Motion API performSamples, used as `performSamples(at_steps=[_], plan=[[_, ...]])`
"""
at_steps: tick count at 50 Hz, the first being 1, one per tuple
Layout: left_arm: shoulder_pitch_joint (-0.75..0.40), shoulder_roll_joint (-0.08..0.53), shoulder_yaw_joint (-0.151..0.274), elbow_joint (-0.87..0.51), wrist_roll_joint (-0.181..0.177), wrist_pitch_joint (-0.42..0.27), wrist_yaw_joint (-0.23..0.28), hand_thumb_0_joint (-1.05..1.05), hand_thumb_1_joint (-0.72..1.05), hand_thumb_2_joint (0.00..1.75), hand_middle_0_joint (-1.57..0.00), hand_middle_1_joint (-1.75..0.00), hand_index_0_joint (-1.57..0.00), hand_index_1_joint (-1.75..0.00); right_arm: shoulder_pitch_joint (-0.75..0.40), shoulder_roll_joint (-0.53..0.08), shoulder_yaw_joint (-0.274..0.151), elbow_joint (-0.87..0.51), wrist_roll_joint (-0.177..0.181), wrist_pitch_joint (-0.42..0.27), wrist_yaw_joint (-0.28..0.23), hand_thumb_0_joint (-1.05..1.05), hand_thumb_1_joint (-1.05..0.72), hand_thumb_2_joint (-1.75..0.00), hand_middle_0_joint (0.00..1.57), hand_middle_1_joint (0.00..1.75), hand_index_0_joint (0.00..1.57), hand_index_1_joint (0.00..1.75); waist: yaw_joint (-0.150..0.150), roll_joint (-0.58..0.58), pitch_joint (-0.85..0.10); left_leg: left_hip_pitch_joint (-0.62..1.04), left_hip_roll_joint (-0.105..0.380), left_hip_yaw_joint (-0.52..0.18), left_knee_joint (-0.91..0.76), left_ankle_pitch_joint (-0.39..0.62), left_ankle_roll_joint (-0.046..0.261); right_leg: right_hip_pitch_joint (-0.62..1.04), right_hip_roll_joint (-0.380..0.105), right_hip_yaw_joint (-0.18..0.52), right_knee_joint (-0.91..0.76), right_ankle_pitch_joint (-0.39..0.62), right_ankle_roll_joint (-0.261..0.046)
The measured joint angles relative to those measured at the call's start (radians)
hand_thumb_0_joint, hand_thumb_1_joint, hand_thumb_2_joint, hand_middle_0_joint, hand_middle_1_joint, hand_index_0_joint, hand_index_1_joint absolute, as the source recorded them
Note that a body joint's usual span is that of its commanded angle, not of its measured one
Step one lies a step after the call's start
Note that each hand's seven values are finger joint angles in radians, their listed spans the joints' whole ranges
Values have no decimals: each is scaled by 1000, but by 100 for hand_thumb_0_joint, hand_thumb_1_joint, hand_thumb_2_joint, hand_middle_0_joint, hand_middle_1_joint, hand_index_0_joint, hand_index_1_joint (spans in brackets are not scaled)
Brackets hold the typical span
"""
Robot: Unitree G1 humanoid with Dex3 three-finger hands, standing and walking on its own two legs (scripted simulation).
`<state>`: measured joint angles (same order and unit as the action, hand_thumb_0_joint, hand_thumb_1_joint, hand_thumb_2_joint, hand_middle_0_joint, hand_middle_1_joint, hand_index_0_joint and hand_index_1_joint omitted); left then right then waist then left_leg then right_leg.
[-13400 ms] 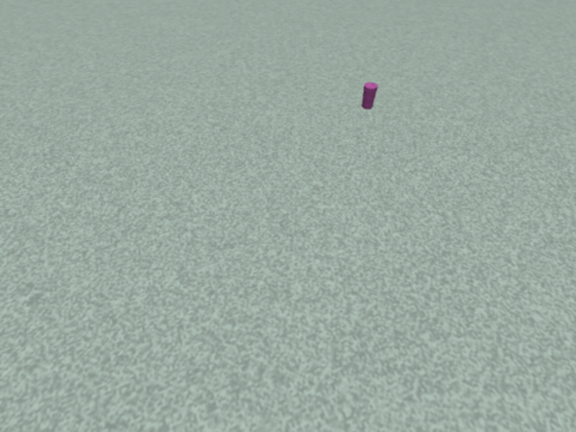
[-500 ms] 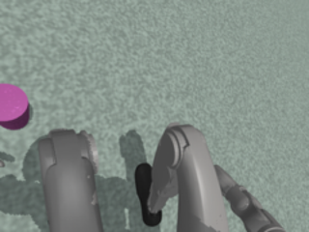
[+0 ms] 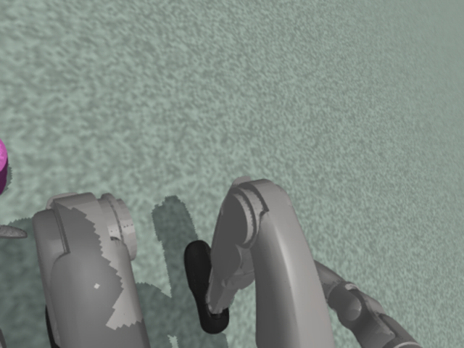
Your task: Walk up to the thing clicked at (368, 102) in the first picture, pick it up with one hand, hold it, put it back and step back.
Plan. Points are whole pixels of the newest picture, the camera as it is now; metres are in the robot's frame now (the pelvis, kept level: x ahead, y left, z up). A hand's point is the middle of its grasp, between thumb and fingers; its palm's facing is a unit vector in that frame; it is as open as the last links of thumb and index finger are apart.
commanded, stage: rest palm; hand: left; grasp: from the side
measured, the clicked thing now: out of the picture +0.40 +0.30 -0.20
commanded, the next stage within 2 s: close in 0.04 s
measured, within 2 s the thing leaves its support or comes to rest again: leaves its support in 1.12 s
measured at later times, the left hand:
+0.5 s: hand out of the picture +0.38 +0.29 -0.18, palm faces +0.40 -0.92 +0.01, open 11.6 cm
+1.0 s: hand out of the picture +0.40 +0.30 -0.18, palm faces +0.42 -0.91 +0.00, open 10.6 cm
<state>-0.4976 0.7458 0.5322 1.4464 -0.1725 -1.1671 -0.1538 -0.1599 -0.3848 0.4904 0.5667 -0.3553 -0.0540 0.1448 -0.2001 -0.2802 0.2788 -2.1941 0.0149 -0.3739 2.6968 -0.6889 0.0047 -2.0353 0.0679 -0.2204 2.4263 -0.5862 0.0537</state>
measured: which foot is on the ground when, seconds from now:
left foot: down 0.00-1.00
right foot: down 0.00-1.00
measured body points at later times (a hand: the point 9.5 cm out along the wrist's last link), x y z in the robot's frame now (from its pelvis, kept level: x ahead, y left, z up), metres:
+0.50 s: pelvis +0.00 +0.00 +0.00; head +0.21 +0.21 +0.34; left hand +0.36 +0.34 -0.18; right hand +0.20 -0.22 -0.02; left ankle +0.09 +0.12 -0.24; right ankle +0.15 -0.13 -0.24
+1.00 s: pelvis +0.00 +0.00 +0.01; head +0.21 +0.22 +0.34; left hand +0.37 +0.34 -0.18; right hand +0.18 -0.23 -0.02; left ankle +0.09 +0.12 -0.24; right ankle +0.15 -0.13 -0.24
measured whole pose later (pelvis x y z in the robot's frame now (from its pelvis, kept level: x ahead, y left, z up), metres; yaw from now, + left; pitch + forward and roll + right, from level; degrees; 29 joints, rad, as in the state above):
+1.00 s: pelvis +0.00 +0.00 +0.01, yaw -2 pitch +9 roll -19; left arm -0.55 0.81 0.49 1.45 -0.08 -1.17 0.05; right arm -0.18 -0.36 0.53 0.56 -0.38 0.00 0.16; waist -0.20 -0.31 0.32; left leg -2.19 0.02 -0.41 2.70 -0.72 0.01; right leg -2.02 0.08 -0.25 2.40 -0.59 0.06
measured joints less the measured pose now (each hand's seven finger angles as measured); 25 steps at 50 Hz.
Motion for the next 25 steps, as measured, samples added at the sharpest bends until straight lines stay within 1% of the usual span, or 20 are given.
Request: performSamples(at_steps=[5,10,14,20,23,25], plan=[[-3,8,-10,5,23,-23,54,-2,-53,9,-6,-8,-7,-7,-9,5,14,-7,-13,9,8,0,-91,-90,21,30,20,30,-4,-9,16,2,-1,-12,8,-6,-1,4,4,-8,-1,0,4],[-2,17,-15,8,37,-39,99,-2,-44,15,-10,-10,-9,-10,-18,10,24,-10,-20,17,13,0,-90,-91,21,30,20,30,-4,-17,28,3,0,-20,10,-13,-3,5,7,-13,-4,-1,6],[-2,24,-23,9,46,-45,123,-2,-32,23,-18,-17,-17,-17,-28,12,30,-10,-25,21,15,0,-89,-90,21,30,20,30,-3,-19,33,3,0,-26,12,-18,-4,5,8,-17,-6,-3,10],[-14,33,-30,18,53,-56,156,-1,-8,37,-32,-30,-30,-30,-39,16,36,-8,-30,27,13,0,-88,-90,21,30,20,30,-3,-22,35,5,0,-35,13,-26,-7,7,9,-23,-10,-6,15],[-22,42,-35,24,59,-53,166,-1,3,44,-38,-36,-37,-37,-45,17,38,-7,-32,30,13,0,-88,-90,21,30,20,30,-4,-23,37,5,1,-35,11,-26,-7,8,10,-23,-13,-5,18],[-25,46,-40,24,63,-58,166,-1,6,49,-42,-40,-41,-41,-46,17,38,-7,-32,33,12,0,-87,-90,20,30,20,30,-4,-22,37,4,1,-35,10,-26,-5,8,11,-23,-15,-5,18]])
